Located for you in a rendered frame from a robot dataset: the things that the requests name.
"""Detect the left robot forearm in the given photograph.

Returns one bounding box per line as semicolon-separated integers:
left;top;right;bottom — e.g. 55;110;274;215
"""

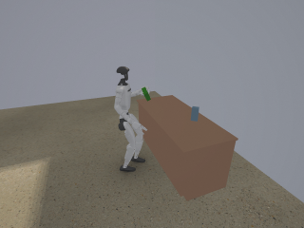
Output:
131;89;141;97

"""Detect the right robot hand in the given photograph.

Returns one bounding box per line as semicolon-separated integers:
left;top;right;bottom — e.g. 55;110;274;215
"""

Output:
132;121;147;135

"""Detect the table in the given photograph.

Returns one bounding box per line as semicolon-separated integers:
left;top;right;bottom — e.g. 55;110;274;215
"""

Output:
136;95;238;201

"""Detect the right robot shin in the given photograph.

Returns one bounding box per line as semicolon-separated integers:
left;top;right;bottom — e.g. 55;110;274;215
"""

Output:
123;146;136;168

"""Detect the right robot forearm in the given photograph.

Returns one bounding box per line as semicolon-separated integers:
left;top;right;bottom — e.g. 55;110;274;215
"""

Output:
115;105;135;124

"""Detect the left robot hand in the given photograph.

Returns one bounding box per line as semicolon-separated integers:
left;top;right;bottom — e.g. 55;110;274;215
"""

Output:
140;85;150;96

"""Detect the right robot thigh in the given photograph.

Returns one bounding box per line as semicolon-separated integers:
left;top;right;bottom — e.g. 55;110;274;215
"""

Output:
118;119;136;150

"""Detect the right robot upper arm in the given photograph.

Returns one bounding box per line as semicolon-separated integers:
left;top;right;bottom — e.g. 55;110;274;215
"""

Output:
114;85;124;109

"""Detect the sponge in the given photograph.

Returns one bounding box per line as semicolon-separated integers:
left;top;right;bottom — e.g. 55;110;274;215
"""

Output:
142;87;151;101

